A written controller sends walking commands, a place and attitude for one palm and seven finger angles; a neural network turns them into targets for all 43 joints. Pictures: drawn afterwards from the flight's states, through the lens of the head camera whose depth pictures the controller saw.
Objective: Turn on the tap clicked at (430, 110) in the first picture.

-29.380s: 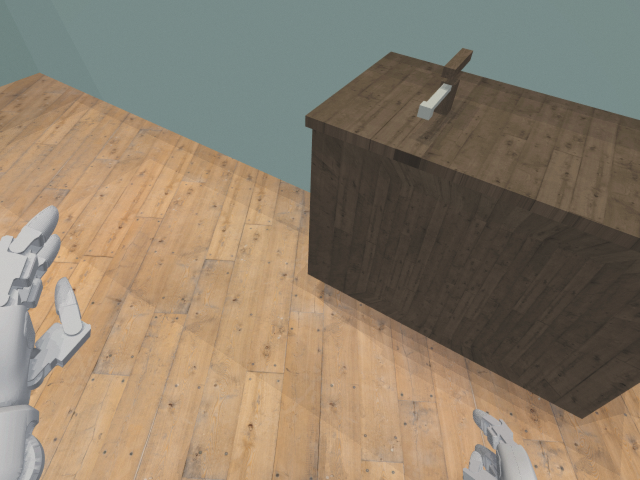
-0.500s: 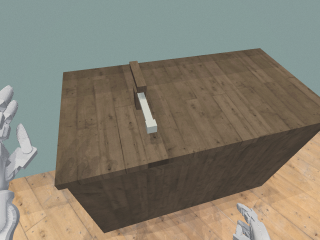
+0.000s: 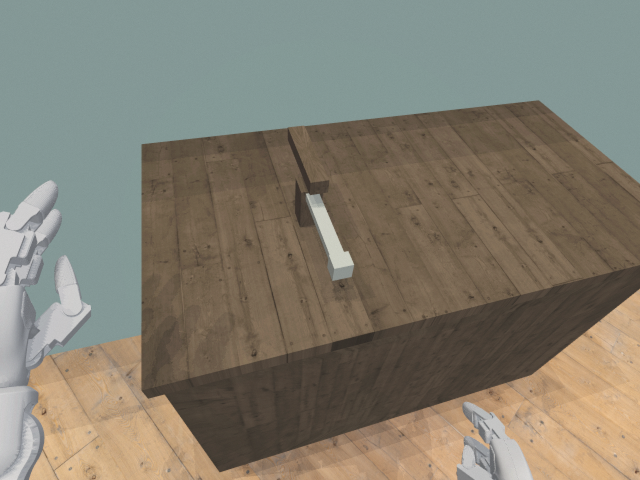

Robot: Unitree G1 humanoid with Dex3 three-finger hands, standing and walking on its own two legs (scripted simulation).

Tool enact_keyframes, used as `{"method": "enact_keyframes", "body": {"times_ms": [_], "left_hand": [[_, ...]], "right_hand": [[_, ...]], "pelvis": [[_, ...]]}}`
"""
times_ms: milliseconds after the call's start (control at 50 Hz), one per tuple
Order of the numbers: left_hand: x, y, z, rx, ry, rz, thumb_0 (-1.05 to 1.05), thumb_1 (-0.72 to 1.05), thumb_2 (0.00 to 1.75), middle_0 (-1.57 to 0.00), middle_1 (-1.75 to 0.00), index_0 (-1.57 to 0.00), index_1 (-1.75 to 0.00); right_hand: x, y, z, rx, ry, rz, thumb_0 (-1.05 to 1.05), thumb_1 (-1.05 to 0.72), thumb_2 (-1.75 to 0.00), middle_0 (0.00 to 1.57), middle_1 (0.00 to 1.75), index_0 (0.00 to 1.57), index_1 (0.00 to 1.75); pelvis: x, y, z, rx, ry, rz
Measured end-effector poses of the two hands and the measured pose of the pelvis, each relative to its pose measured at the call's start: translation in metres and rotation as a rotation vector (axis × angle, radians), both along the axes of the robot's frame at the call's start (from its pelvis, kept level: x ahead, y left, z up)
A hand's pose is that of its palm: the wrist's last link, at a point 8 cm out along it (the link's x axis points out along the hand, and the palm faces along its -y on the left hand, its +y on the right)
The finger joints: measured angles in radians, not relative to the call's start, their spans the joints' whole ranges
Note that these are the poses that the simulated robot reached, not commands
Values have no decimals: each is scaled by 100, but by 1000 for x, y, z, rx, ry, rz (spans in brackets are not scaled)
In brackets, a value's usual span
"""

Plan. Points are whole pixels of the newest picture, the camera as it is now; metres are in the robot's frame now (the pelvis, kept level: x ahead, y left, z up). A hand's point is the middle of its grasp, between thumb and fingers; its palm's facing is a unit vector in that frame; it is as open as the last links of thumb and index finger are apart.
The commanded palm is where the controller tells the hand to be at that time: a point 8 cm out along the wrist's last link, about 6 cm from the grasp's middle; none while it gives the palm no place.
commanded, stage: come to a stop and stand still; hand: left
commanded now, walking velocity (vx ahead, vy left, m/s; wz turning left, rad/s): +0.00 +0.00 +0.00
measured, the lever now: (340, 266) +0.38 +0.01 +0.05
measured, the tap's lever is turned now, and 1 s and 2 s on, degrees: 0 0 0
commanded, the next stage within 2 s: look again from close up in 0.26 s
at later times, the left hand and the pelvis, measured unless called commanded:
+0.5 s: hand (77, 313) +0.22 +0.25 +0.15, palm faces +0.40 -0.86 -0.33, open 7.4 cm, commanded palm +0.16 +0.28 +0.17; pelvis +0.01 +0.00 +0.00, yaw +1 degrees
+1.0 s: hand (109, 311) +0.22 +0.22 +0.16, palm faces +0.39 -0.86 -0.32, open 7.4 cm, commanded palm +0.16 +0.25 +0.17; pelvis +0.00 -0.03 +0.00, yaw +0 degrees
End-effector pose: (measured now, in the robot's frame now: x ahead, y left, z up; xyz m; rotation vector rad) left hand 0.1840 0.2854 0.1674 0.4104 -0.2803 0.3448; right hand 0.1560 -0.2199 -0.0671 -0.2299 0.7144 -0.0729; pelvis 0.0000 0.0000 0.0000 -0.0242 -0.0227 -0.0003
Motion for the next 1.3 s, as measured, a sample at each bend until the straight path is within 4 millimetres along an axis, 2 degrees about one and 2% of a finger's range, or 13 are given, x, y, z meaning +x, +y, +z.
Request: {"method": "enact_keyframes", "body": {"times_ms": [80,240,380,500,720,840,940,1080,1300], "left_hand": [[5,3,-1,6,10,-16,1,89,90,-21,-30,-21,-31],[3,6,16,68,-37,-33,1,89,90,-21,-30,-21,-31],[0,11,5,31,10,20,1,89,90,-21,-30,-21,-31],[-3,6,-5,-22,27,32,1,89,90,-21,-30,-21,-31],[-9,-4,11,19,-23,10,1,89,90,-21,-30,-21,-31],[-11,-6,1,-7,24,34,1,89,90,-21,-30,-21,-31],[-7,-15,-2,-29,21,32,1,89,90,-21,-30,-21,-31],[3,-39,10,-5,-16,-12,1,89,90,-21,-30,-21,-31],[6,-73,7,22,45,-14,1,89,90,-21,-30,-21,-31]], "right_hand": [[6,3,2,-6,2,-8,1,-91,-90,21,30,20,30],[19,8,3,-3,-6,-6,1,-91,-90,21,30,20,30],[23,7,1,5,1,-4,1,-91,-90,21,30,20,30],[21,3,3,-10,2,-1,1,-91,-90,21,30,20,30],[12,-6,5,-7,-13,-16,1,-91,-90,21,30,20,30],[4,-13,2,-4,10,-29,1,-91,-90,21,30,20,30],[-1,-20,0,-3,32,-30,1,-91,-90,21,30,20,30],[3,-35,0,15,24,-40,1,-91,-90,21,30,20,30],[13,-79,-6,20,13,-66,1,-91,-90,21,30,20,30]], "pelvis": [[3,4,-1,-1,1,3],[9,7,-1,-2,4,10],[10,6,-1,-8,7,16],[6,2,-1,-7,3,17],[0,-6,1,-1,0,17],[0,-11,2,5,1,10],[-1,-20,2,11,0,8],[1,-36,1,14,7,6],[10,-71,-3,19,24,2]]}}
